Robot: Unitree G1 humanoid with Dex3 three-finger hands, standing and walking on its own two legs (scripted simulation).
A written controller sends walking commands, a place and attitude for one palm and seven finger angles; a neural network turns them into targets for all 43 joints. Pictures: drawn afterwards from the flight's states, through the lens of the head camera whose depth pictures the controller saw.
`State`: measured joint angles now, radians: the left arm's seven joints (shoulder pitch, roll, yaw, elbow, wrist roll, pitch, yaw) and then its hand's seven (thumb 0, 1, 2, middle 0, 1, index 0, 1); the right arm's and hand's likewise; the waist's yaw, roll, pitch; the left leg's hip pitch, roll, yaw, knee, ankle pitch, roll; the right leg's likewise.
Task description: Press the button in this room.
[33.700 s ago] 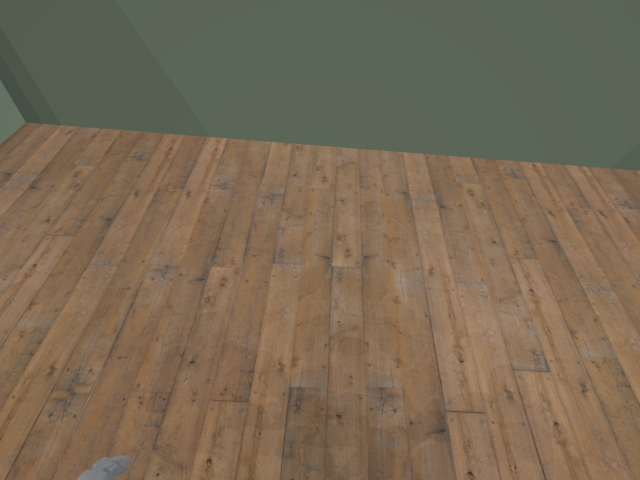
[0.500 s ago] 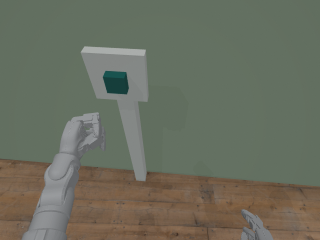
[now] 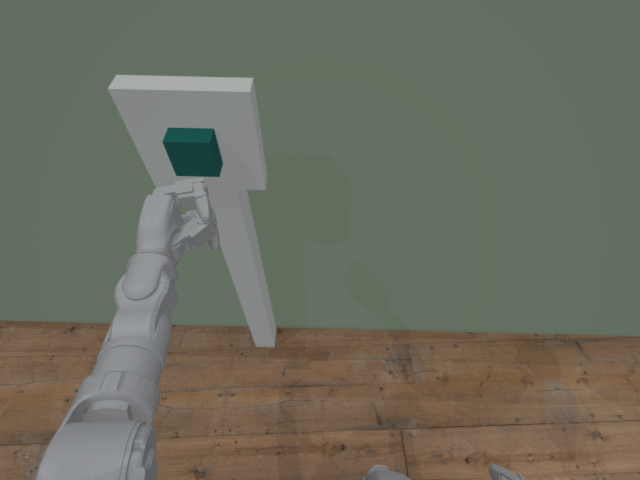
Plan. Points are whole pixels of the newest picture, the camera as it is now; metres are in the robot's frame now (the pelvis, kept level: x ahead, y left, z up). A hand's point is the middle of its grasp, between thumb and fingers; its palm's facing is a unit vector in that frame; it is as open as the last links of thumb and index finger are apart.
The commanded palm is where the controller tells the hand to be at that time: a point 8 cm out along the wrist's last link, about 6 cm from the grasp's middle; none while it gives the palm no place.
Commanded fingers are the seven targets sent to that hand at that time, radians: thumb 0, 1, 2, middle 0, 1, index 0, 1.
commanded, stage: aim a knuckle at the button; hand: left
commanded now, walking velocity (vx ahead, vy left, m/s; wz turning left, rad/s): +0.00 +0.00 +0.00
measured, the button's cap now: (195, 151) +0.51 +0.17 +0.11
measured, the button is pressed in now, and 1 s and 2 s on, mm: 0 0 13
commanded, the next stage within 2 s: press the button with the knuckle in 0.64 s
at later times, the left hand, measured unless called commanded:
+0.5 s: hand (199, 229) +0.40 +0.15 +0.08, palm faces -0.04 -1.00 -0.01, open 3.1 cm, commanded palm +0.38 +0.20 +0.08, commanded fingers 0.00 0.90 0.90 -1.30 -1.50 -1.30 -1.50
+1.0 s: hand (194, 216) +0.43 +0.16 +0.08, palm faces -0.03 -1.00 +0.01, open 3.1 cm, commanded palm +0.40 +0.21 +0.08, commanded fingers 0.00 0.90 0.90 -1.30 -1.50 -1.30 -1.50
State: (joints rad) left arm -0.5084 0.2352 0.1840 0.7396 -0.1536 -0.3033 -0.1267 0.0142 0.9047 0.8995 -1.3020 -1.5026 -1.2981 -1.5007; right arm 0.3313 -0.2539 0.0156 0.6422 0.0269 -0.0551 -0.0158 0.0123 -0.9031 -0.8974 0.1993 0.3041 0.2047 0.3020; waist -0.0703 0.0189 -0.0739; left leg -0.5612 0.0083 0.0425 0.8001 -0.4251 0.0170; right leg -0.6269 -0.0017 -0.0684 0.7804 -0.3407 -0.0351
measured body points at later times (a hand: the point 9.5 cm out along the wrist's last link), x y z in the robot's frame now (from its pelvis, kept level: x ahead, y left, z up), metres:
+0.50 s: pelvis -0.02 +0.00 +0.00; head +0.04 +0.00 +0.45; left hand +0.40 +0.21 +0.09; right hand +0.08 -0.26 -0.11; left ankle -0.02 +0.11 -0.71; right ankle +0.02 -0.10 -0.71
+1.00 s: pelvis -0.01 +0.01 +0.00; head +0.06 +0.02 +0.44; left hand +0.42 +0.22 +0.08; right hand +0.06 -0.25 -0.12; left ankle -0.02 +0.11 -0.71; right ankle +0.02 -0.10 -0.71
